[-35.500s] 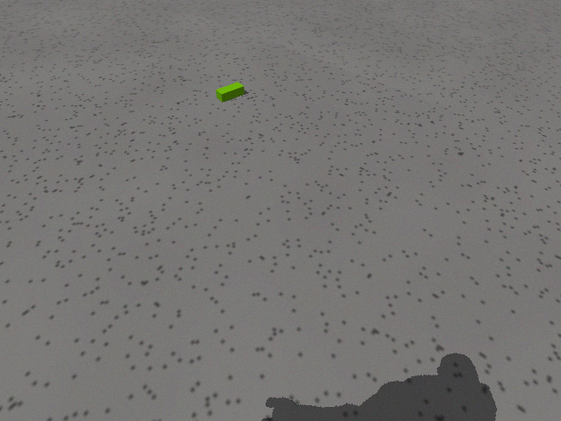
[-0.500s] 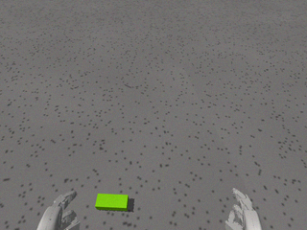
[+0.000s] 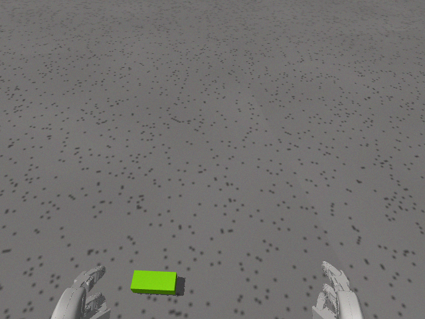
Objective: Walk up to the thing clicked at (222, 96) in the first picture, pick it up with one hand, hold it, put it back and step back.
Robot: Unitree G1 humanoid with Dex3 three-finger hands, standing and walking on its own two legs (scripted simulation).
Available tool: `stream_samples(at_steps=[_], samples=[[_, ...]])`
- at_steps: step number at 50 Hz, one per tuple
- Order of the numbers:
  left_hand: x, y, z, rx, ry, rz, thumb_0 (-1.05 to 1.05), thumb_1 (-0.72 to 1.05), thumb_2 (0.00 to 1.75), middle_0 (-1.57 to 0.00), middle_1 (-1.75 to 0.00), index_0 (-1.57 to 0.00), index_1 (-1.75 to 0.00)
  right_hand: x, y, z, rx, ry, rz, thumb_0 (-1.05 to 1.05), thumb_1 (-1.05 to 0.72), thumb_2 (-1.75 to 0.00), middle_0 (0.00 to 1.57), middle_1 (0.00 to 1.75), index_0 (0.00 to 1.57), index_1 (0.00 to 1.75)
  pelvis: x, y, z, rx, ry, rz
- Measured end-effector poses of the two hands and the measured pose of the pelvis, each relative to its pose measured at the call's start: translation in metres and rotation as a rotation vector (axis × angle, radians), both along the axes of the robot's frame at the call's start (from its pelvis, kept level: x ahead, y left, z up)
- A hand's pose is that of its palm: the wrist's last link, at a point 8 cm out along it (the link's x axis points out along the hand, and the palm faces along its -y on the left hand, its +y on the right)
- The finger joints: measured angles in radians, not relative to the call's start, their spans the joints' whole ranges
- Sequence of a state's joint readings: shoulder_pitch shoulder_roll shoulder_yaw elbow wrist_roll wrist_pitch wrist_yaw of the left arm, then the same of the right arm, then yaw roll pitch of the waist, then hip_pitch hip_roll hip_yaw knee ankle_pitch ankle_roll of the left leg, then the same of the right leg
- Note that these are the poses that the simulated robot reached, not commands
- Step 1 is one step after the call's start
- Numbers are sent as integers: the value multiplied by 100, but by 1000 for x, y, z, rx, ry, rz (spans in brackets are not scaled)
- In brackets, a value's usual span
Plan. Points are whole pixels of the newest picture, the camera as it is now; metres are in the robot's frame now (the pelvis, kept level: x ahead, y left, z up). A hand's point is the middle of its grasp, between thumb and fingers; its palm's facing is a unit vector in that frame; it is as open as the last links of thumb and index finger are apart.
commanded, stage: home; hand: left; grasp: from above
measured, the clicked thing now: (154, 282) +0.40 +0.21 -0.69
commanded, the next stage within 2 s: stand in 0.14 s
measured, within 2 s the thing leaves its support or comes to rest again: neither
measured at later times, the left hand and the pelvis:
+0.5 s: hand out of the picture +0.12 +0.23 -0.10, palm faces +0.03 -0.94 -0.33, open 7.4 cm; pelvis -0.01 +0.01 +0.03, yaw +0 degrees
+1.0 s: hand out of the picture +0.01 +0.25 -0.10, palm faces +0.05 -0.94 -0.33, open 7.4 cm; pelvis -0.02 +0.02 +0.06, yaw +0 degrees
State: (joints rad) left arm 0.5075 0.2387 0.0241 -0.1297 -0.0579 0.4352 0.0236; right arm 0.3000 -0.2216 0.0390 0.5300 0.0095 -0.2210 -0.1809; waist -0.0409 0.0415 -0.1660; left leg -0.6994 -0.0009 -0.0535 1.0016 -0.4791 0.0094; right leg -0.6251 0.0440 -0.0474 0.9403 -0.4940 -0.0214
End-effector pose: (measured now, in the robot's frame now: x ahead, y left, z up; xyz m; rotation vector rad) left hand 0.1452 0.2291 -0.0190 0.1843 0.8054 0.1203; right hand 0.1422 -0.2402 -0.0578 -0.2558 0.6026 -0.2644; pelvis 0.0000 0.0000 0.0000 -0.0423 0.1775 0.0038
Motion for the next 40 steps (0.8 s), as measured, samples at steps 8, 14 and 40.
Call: stream_samples(at_steps=[8, 14, 40], samples=[[0, 1, 0, 2, 1, 0, 1, 91, 90, -20, -29, -20, -29, 0, 2, -1, 6, 5, 2, 1, -90, -90, 21, 30, 20, 30, 0, 1, 0, -2, 0, 1], [3, 5, -7, 50, -29, -27, 1, 90, 90, -20, -29, -20, -29, -3, 2, -8, -19, 86, 60, 1, -90, -90, 20, 30, 20, 30, -5, 1, 4, 10, -51, -2], [-123, 61, -50, 84, 456, 134, 1, 91, 90, -20, -30, -20, -30, -90, -12, -7, 50, 599, -14, 1, -90, -90, 20, 30, 20, 30, -12, 17, 61, 39, -248, -2]])
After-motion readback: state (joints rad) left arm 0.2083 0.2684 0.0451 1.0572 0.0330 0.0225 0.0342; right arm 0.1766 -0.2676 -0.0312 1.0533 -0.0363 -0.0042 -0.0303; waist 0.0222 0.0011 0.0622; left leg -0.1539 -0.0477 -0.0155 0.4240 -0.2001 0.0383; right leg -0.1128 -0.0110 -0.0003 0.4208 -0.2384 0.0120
